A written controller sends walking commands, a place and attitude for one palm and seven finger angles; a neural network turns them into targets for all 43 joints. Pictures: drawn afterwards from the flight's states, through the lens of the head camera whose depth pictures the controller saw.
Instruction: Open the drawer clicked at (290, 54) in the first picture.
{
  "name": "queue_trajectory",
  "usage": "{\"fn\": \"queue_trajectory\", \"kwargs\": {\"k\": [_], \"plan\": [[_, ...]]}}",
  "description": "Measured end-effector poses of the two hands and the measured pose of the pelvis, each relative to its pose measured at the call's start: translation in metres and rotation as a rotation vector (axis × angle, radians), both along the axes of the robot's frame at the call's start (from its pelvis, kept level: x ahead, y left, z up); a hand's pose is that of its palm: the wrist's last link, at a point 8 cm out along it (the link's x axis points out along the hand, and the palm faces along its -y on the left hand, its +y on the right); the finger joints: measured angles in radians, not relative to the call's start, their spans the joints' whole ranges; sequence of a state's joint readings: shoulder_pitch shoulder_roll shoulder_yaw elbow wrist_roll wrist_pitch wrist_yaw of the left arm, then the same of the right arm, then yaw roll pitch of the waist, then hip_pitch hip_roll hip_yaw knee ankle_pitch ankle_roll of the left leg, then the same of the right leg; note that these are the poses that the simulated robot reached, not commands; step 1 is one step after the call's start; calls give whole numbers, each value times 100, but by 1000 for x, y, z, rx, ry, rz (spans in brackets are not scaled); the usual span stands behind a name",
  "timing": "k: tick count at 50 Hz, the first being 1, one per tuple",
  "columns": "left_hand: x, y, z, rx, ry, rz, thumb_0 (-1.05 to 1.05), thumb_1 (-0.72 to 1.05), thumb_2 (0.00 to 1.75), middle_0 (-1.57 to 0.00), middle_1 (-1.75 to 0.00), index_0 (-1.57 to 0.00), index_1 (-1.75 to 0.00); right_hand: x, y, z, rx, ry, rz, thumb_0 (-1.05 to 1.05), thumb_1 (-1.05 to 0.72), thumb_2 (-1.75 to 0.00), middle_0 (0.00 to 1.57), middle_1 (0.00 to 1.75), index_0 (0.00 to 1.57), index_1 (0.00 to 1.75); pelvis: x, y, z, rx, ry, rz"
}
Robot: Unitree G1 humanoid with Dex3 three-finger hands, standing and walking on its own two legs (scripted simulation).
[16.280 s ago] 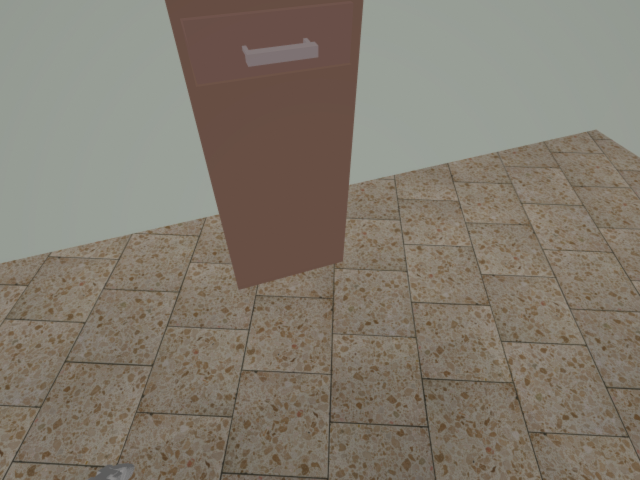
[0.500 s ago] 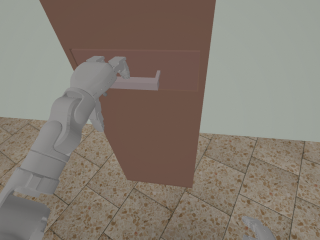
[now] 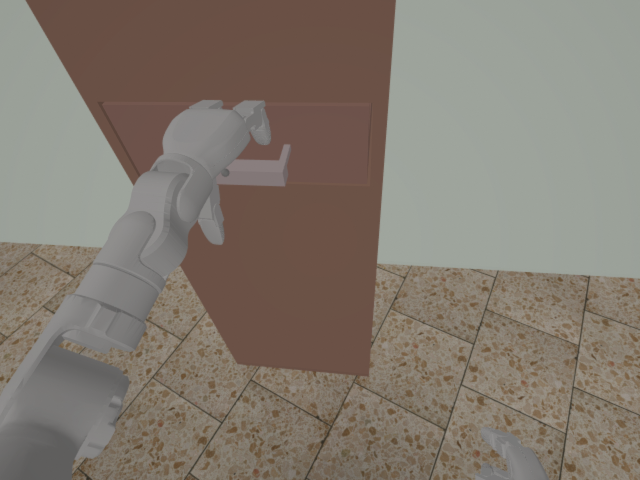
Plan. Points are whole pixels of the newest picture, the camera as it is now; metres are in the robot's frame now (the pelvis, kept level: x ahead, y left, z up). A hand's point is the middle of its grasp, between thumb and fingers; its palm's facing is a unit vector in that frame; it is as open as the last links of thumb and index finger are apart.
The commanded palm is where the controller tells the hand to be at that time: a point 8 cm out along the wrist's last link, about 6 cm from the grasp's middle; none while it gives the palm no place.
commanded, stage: move the hooked fingers above the handle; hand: left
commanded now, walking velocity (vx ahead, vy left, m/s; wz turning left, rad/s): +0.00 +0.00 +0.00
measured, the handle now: (234, 161) +0.52 +0.16 +0.12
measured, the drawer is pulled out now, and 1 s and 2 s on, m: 0.00 0.00 0.00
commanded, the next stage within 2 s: none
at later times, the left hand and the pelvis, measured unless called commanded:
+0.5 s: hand (229, 142) +0.48 +0.14 +0.19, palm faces +0.11 -0.11 -0.99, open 13.8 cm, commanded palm +0.44 +0.18 +0.25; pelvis +0.01 +0.00 +0.00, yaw -2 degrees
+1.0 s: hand (232, 134) +0.47 +0.13 +0.20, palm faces +0.15 -0.09 -0.98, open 13.8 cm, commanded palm +0.44 +0.17 +0.25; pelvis -0.02 +0.01 +0.00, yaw -1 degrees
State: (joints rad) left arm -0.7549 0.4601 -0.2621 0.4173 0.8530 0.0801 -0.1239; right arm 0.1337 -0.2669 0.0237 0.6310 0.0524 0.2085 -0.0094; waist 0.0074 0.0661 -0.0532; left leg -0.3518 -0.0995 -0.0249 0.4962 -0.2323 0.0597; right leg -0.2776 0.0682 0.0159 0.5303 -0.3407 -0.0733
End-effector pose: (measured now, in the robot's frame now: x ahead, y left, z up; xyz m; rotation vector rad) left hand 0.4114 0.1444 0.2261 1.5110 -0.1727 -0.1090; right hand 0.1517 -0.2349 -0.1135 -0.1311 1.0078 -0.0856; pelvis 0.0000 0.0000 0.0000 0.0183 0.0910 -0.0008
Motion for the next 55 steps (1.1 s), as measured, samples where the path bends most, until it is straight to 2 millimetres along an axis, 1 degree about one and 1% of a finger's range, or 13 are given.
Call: {"fn": "queue_trajectory", "kwargs": {"k": [5, 10, 18, 22, 27, 31, 34, 36, 40, 43, 46, 52, 55], "plan": [[26, 17, 9, -3, -18, 134, 0, -49, 30, -32, -120, -32, -120, -18, -11, -8, -2, 67, -38, 1, -91, -90, 20, 30, 20, 30, 4, -5, 0, 4, 24, -14], [39, 31, 1, 25, 64, 222, 0, -49, 30, -32, -120, -31, -120, -38, -23, -13, -15, 141, -73, 1, -91, -90, 20, 30, 20, 30, 8, -9, -1, 5, 41, -10], [28, -18, -21, -5, 105, -52, 0, -49, 30, -32, -120, -31, -120, -46, -33, -12, -57, 157, -98, 1, -91, -90, 20, 30, 20, 30, 10, -6, -2, 1, 41, -6], [32, -19, -7, -52, 1, -71, 0, -49, 30, -32, -120, -32, -120, -44, -29, -10, -49, 126, -118, 1, -91, -90, 20, 30, 20, 30, 9, -4, -2, 2, 46, -26], [41, 12, 18, -20, -91, 100, 0, -49, 30, -37, -123, -32, -120, -44, -18, -13, -10, 123, -115, 1, -91, -90, 20, 30, 20, 30, 6, -2, -2, 1, 51, -39], [37, 33, 20, 21, -34, 234, 0, -49, 30, -37, -123, -33, -122, -44, -11, -14, 22, 122, -111, 1, -91, -90, 20, 30, 20, 30, 3, 0, -1, 0, 44, -34], [27, 40, 6, 30, 66, 264, 0, -49, 30, -35, -122, -33, -122, -42, -8, -11, 24, 110, -103, 1, -91, -90, 20, 30, 20, 30, 1, 1, 0, -2, 28, -19], [19, 36, -8, 39, 128, 221, 0, -49, 30, -34, -121, -32, -121, -41, -8, -7, 7, 101, -92, 1, -91, -90, 20, 30, 20, 30, -2, 2, 0, -3, 17, -6], [2, 5, -20, 64, 130, 19, 0, -49, 30, -32, -121, -32, -121, -36, -8, -2, -41, 68, -67, 1, -91, -90, 20, 30, 20, 30, -8, 5, -2, -8, 3, 18], [-5, -18, -11, 35, 53, -122, 0, -49, 30, -32, -120, -32, -121, -36, -7, -2, -56, 45, -65, 1, -91, -90, 20, 30, 20, 30, -11, 9, -2, -12, 0, 20], [4, -27, 7, -21, -38, -134, 0, -49, 30, -32, -120, -32, -120, -41, -3, -4, -44, 41, -79, 1, -91, -90, 20, 30, 20, 30, -14, 12, -3, -11, 7, 6], [42, 8, 32, -9, -107, 154, 0, -49, 30, -32, -120, -33, -121, -69, 4, -12, -5, 102, -133, 1, -91, -90, 20, 30, 20, 30, -14, 12, -2, -8, 43, -35], [44, 7, 38, 8, -80, 180, 0, -49, 30, -35, -123, -37, -126, -87, 4, -16, 4, 163, -149, 1, -91, -90, 20, 30, 20, 30, -12, 12, -1, -8, 44, -37]]}}
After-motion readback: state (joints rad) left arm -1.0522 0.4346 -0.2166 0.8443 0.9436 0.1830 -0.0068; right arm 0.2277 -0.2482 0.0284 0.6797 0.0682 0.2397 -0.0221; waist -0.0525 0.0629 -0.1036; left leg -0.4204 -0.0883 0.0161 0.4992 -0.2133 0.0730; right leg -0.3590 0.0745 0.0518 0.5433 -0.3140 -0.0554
